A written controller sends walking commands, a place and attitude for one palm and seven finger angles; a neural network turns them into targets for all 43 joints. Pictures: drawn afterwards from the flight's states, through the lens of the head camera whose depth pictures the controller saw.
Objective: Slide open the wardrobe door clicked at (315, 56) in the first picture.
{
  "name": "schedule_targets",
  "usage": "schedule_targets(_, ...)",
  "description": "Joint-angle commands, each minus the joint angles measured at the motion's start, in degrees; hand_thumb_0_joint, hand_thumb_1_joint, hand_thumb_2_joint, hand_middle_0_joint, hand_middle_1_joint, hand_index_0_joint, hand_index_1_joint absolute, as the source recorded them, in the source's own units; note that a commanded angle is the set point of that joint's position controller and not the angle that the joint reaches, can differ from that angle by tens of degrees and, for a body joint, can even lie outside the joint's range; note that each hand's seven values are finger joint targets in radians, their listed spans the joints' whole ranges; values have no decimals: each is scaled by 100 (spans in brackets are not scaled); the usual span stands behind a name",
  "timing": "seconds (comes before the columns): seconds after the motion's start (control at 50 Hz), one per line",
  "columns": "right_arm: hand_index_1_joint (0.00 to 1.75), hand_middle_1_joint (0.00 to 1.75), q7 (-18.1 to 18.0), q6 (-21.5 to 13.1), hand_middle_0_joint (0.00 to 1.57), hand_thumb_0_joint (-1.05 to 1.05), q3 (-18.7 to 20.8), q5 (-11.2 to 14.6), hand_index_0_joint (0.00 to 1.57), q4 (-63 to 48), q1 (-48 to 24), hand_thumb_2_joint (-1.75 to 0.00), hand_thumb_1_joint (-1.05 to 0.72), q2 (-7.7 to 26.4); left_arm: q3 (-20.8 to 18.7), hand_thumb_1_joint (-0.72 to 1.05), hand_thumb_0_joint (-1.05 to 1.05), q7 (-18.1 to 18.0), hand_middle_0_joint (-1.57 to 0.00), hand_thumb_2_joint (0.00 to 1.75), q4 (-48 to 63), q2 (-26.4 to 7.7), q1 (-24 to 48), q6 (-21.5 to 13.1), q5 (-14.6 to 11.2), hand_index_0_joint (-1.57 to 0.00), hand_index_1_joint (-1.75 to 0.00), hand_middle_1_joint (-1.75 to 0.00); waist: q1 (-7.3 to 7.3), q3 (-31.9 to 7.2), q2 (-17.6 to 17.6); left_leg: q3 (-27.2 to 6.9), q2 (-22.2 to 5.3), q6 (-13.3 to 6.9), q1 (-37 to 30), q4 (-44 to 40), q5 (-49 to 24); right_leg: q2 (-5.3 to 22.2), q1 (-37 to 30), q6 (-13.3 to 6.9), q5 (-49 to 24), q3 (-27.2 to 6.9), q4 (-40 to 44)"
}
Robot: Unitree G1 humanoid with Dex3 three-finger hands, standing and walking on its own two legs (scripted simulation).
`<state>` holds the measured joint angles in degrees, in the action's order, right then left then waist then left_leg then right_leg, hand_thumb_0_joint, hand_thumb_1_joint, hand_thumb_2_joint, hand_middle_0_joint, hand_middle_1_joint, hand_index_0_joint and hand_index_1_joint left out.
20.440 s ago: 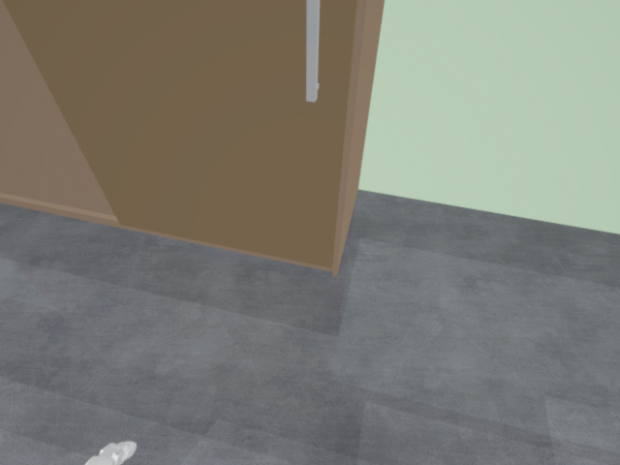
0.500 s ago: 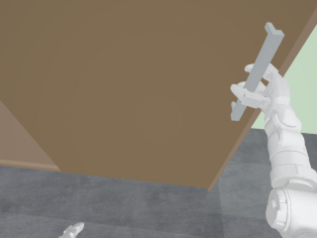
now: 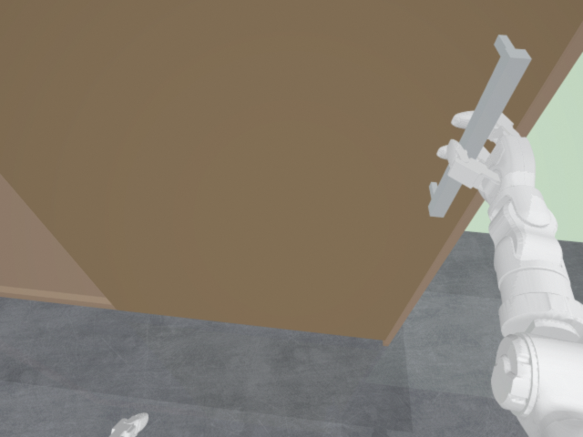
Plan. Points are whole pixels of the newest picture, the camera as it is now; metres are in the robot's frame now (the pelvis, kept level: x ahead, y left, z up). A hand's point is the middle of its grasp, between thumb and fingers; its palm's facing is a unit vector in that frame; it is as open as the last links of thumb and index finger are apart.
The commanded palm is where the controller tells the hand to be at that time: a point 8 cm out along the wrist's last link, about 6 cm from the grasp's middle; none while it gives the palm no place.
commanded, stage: grip the handle and tug to test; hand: right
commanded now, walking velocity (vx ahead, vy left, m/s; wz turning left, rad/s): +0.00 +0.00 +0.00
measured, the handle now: (464, 139) +0.52 -0.18 +0.16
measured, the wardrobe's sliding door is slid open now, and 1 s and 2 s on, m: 0.00 0.00 0.06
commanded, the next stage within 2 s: tug the door sideways, standing still in 0.42 s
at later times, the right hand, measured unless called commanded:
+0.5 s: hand (457, 164) +0.45 -0.16 +0.16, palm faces -0.01 +1.00 +0.02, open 5.9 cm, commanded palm +0.41 -0.21 +0.16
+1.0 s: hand (451, 162) +0.46 -0.15 +0.16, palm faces +0.07 +1.00 -0.01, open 5.9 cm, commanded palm +0.43 -0.15 +0.16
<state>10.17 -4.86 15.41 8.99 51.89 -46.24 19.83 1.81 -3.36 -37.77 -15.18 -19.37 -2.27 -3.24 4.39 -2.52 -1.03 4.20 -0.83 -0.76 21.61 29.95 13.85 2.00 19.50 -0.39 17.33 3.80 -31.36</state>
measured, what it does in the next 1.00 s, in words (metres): stands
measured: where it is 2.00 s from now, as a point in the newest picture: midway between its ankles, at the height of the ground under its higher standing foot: outside the picture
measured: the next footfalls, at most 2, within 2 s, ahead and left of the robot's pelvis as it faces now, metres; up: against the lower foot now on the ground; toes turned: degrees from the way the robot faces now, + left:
right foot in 1.88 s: +0.05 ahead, -0.04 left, +0.00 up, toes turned -14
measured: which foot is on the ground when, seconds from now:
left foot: down 0.00-1.00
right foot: down 0.00-1.00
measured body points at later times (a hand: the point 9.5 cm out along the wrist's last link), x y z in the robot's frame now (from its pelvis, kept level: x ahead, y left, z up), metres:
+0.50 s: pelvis +0.03 -0.01 +0.00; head +0.04 +0.00 +0.45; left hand +0.11 +0.26 -0.10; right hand +0.45 -0.21 +0.16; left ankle +0.01 +0.11 -0.73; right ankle -0.02 -0.11 -0.73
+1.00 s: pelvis +0.02 -0.01 +0.00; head +0.04 +0.00 +0.45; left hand +0.14 +0.23 -0.11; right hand +0.45 -0.20 +0.16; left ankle +0.01 +0.11 -0.73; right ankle -0.02 -0.11 -0.73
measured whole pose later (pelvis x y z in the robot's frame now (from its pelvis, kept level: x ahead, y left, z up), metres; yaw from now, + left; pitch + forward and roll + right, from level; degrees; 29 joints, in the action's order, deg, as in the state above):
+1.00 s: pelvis +0.02 -0.01 +0.00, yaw -2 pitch +5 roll +1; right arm -0.3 3.5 7.0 9.4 38.2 -41.8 12.4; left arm 0.9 -2.0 -38.6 -13.3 -16.5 -1.7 -2.4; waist 0.9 -3.0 -1.9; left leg 5.9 -1.9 -0.1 18.0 28.6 15.4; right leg 0.8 17.0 -0.6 18.3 1.7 -30.3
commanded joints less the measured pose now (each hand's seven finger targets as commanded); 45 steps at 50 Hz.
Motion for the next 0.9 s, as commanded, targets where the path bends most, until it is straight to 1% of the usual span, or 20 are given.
schedule_targets(0.0,140,140,-11,-441,45,0,447,77,45,-1223,-2733,-90,-90,1581,-290,90,0,-89,-20,90,633,-839,-97,-219,-9,-20,-30,-30,-92,-1979,168,-289,115,-51,-1211,-168,-1822,-205,-415,-183,-1442,-252,284)
schedule_targets(0.04,140,140,0,-452,45,0,382,69,45,-1186,-2600,-90,-90,1495,-290,90,0,-82,-20,90,655,-837,-94,-209,-7,-20,-30,-30,-76,-1900,179,-265,107,-57,-1177,-173,-1807,-195,-424,-186,-1462,-248,273)
schedule_targets(0.06,140,140,12,-471,45,0,394,79,45,-1322,-2585,-90,-90,1514,-278,90,0,-72,-20,90,686,-819,-39,-220,-21,-20,-30,-30,-128,-1934,-89,-294,109,-69,-1164,-164,-1840,-202,-465,-175,-1495,-236,277)
schedule_targets(0.1,140,140,31,-465,45,0,437,119,45,-1507,-2296,-90,-90,1481,-284,90,0,-59,-20,90,758,-807,-10,-230,-17,-20,-30,-30,-217,-2106,-121,-286,121,-89,-1279,-127,-2007,-200,-563,-166,-1684,-227,269)
schedule_targets(0.16,140,140,38,-444,45,0,468,158,45,-1846,-1963,-90,-90,1484,-305,90,0,-40,-20,90,840,-821,27,-213,-27,-20,-30,-30,-267,-2170,165,-251,137,-83,-1436,-100,-2203,-161,-596,-171,-1909,-236,294)
schedule_targets(0.18,140,140,54,-419,45,0,345,158,45,-2069,-1890,-90,-90,1341,-313,90,0,-31,-20,90,892,-794,111,-215,-40,-20,-30,-30,-292,-2207,-76,-262,135,-84,-1427,-103,-2232,-161,-683,-158,-1954,-193,297)
schedule_targets(0.2,140,140,41,-388,45,0,339,179,45,-2204,-1770,-90,-90,1282,-324,90,0,-27,-20,90,915,-776,124,-215,-41,-20,-30,-30,-315,-2243,-33,-254,144,-88,-1461,-104,-2291,-156,-750,-160,-2031,-196,296)
schedule_targets(0.22,140,140,36,-325,45,0,313,201,45,-2242,-1592,-90,-90,1202,-313,90,0,-20,-20,90,944,-771,179,-224,-44,-20,-30,-30,-345,-2128,-79,-250,143,-90,-1418,-130,-2267,-148,-746,-156,-2018,-182,314)
schedule_targets(0.24,140,140,13,-303,45,0,298,198,45,-2324,-1526,-90,-90,1225,-325,90,0,-18,-20,90,928,-793,148,-200,-41,-20,-30,-30,-311,-2103,109,-230,140,-87,-1489,-142,-2300,-133,-729,-169,-2070,-184,306)
schedule_targets(0.3,140,140,-27,-155,45,0,326,209,45,-2890,-1093,-90,-90,1119,-351,90,0,10,-20,90,1034,-751,264,-209,-42,-20,-30,-30,-451,-2259,-120,-240,143,-95,-1610,-100,-2637,-114,-938,-153,-2557,-172,318)
schedule_targets(0.34,140,140,-40,-20,45,0,316,216,45,-3041,-814,-90,-90,1122,-362,90,0,11,-20,90,1029,-775,273,-165,-46,-20,-30,-30,-450,-2205,59,-227,136,-85,-1701,-126,-2784,-92,-959,-161,-2741,-137,305)
schedule_targets(0.5,140,140,-161,550,45,0,180,220,45,-4036,-404,-90,-90,822,-388,90,0,47,-20,90,1093,-683,421,-93,-44,-20,-30,-30,-479,-2187,-277,-194,140,-63,-1694,-160,-3349,-37,-1410,-112,-3821,-158,295)
schedule_targets(0.52,140,140,-202,614,45,0,343,206,45,-3927,-517,-90,-90,1046,-384,90,0,28,-20,90,1037,-712,372,-65,-31,-20,-30,-30,-447,-2173,-87,-189,144,-55,-1729,-178,-3395,-36,-1379,-110,-3794,-166,302)
schedule_targets(0.54,140,140,-228,642,45,0,97,176,45,-3977,-810,-90,-90,875,-384,90,0,5,-20,90,995,-722,349,-28,-17,-20,-30,-30,-330,-2130,30,-176,139,-48,-1709,-194,-3427,-31,-1394,-130,-3790,-171,285)
schedule_targets(0.56,140,140,-260,699,45,0,-5,169,45,-3952,-1109,-90,-90,717,-397,90,0,-6,-20,90,978,-689,357,-28,-27,-20,-30,-30,-247,-2095,-110,-193,148,-33,-1562,-206,-3434,-35,-1458,-134,-3773,-163,264)
schedule_targets(0.62,140,140,-386,815,45,0,-400,104,45,-3626,-1774,-90,-90,301,-390,90,0,-33,-20,90,797,-664,257,-6,0,-20,-30,-30,-34,-1926,-134,-134,167,-27,-1169,-239,-3190,-30,-1578,-105,-3799,-283,189)
schedule_targets(0.72,140,140,-499,782,45,0,-874,61,45,-3471,-2070,-90,-90,-310,-382,90,0,-6,-20,90,683,-602,257,-16,52,-20,-30,-30,21,-2175,-254,-92,159,-49,-991,-190,-3078,-68,-1820,-80,-3872,-369,83)
schedule_targets(0.76,140,140,-519,691,45,0,-1034,58,45,-3464,-2182,-90,-90,-477,-396,90,0,9,-20,90,648,-603,258,-32,59,-20,-30,-30,38,-2345,-110,-78,160,-48,-979,-161,-3035,-52,-1908,-83,-3909,-414,51)
schedule_targets(0.84,140,140,-502,498,45,0,-1438,60,45,-3289,-2477,-90,-90,-906,-375,90,0,31,-20,90,582,-591,286,-90,82,-20,-30,-30,129,-2257,-67,-35,165,-64,-783,-153,-2745,-55,-1957,-68,-3715,-495,27)
schedule_targets(0.88,140,140,-507,406,45,0,-1558,57,45,-3224,-2633,-90,-90,-1025,-361,90,0,46,-20,90,544,-581,309,-127,78,-20,-30,-30,114,-2320,-244,-31,168,-78,-672,-120,-2631,-49,-2041,-38,-3694,-531,17)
